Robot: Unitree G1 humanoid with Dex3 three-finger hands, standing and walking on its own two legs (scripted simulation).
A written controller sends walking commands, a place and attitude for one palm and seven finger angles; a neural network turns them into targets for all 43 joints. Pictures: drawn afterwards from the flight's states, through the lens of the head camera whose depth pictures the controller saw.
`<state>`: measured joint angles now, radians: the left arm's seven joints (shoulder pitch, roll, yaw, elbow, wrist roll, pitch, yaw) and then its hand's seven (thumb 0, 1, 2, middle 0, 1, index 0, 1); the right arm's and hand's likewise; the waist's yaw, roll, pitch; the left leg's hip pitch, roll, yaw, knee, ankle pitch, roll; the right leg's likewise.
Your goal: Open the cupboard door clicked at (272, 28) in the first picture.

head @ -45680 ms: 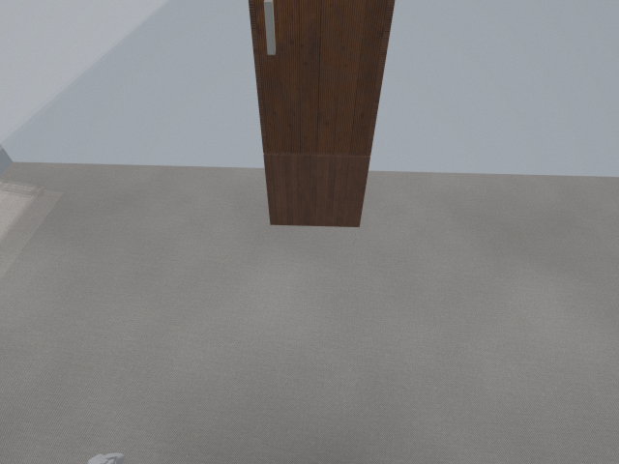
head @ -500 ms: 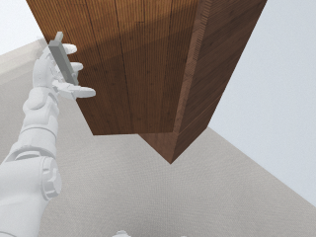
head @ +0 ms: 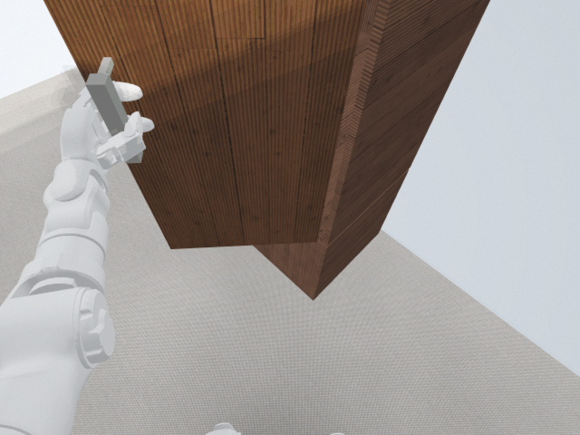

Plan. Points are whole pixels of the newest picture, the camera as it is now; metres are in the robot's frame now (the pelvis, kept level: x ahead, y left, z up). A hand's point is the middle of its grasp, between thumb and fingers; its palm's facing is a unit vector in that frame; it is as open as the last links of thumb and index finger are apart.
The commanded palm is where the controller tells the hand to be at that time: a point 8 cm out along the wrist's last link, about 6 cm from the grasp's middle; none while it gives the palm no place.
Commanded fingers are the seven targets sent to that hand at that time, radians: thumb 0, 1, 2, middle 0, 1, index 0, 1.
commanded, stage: close the thumb around the handle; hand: left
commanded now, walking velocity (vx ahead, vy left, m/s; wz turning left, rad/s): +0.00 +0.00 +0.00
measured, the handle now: (121, 113) +0.53 +0.21 +0.13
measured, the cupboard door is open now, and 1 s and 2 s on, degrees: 48 73 89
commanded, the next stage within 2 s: pull the door open along its arc in 0.06 s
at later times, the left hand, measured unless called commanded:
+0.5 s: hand (136, 159) +0.45 +0.18 +0.12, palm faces +0.03 -1.00 +0.00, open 5.7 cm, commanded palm +0.38 +0.23 +0.13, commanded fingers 0.00 0.90 0.90 -0.40 -1.35 -0.40 -1.35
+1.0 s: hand (172, 213) +0.36 +0.12 +0.13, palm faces +0.49 -0.87 +0.00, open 5.8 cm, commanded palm +0.31 +0.16 +0.13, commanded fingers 0.00 0.90 0.90 -0.40 -1.35 -0.40 -1.35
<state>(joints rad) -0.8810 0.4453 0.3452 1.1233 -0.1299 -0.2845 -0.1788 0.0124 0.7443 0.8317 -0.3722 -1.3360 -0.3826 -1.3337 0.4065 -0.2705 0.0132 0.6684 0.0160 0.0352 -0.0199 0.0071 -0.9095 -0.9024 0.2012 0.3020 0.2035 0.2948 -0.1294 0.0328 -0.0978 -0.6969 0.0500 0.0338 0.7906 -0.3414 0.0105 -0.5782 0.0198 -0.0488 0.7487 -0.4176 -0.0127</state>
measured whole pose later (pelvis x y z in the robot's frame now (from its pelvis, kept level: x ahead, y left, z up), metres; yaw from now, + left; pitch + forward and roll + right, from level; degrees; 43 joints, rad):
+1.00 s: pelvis -0.01 -0.02 +0.01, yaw +3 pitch +3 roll +0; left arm -0.32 -0.03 0.04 0.32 -0.02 0.03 0.51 0.01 0.72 0.82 -0.34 -1.35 -0.34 -1.34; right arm 0.14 -0.19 0.03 0.61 -0.03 0.05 -0.02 0.01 -0.91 -0.90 0.20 0.30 0.20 0.29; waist 0.01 0.04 -0.09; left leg -0.43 0.02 0.00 0.66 -0.29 -0.02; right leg -0.32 0.00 -0.09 0.67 -0.41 -0.04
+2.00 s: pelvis +0.01 -0.03 +0.02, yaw +4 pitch +0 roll +0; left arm 0.09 -0.08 -0.26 -0.14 0.03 0.17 0.55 0.01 0.64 0.78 -0.37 -1.33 -0.38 -1.34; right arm 0.08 -0.17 0.04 0.58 -0.04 0.13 0.02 0.01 -0.91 -0.90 0.20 0.30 0.20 0.29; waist 0.04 0.04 -0.06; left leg -0.32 0.02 -0.01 0.65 -0.32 -0.02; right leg -0.20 0.00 -0.10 0.64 -0.44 -0.04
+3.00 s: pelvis -0.02 +0.00 +0.02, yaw +3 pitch -2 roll +0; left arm 0.03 0.09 -0.21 -0.03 -0.10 -0.02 0.06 -0.01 -0.50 0.30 -0.20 -0.39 -0.13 -0.39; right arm 0.18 -0.19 0.06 0.56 0.01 0.09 -0.03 0.01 -0.91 -0.90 0.20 0.30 0.20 0.29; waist 0.03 0.05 -0.01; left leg -0.34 0.00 0.00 0.64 -0.27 0.01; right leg -0.22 -0.02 -0.08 0.63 -0.38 -0.01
